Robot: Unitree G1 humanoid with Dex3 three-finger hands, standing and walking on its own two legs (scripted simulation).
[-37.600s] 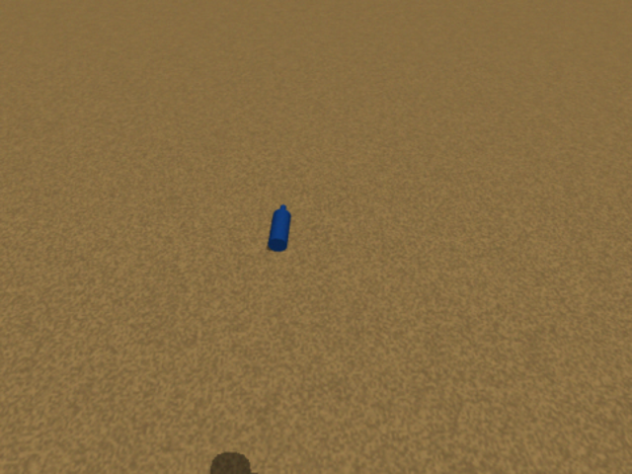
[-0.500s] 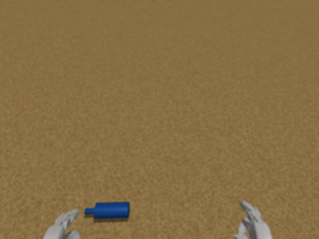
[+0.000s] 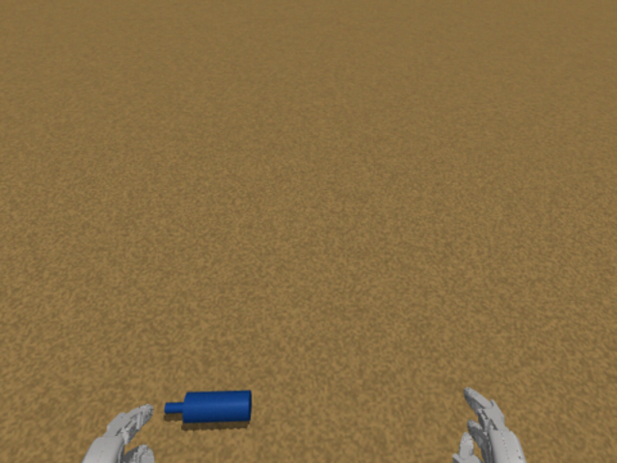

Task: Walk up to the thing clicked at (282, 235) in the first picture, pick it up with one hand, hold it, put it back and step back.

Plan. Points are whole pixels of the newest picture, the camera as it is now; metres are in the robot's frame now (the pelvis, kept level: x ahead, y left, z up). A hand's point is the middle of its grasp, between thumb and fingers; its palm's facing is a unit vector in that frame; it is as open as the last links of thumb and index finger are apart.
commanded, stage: home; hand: left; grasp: from above
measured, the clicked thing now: (208, 406) +0.45 +0.26 -0.67
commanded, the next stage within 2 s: stand in 0.58 s
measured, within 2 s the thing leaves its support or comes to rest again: neither
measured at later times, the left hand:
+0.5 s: hand out of the picture +0.16 +0.18 -0.04, palm faces +0.04 -0.98 -0.21, open 7.4 cm
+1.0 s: hand out of the picture +0.10 +0.24 -0.10, palm faces +0.03 -0.94 -0.34, open 7.4 cm
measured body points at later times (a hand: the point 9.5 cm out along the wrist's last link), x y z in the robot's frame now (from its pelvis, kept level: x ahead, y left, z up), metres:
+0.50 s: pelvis +0.00 +0.00 +0.00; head +0.02 +0.00 +0.45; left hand +0.16 +0.23 -0.03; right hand +0.16 -0.24 -0.06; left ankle +0.00 +0.11 -0.68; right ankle +0.00 -0.13 -0.68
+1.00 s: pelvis +0.00 +0.00 +0.04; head +0.01 +0.01 +0.49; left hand +0.10 +0.28 -0.08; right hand +0.10 -0.27 -0.08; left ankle +0.00 +0.11 -0.68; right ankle +0.00 -0.13 -0.68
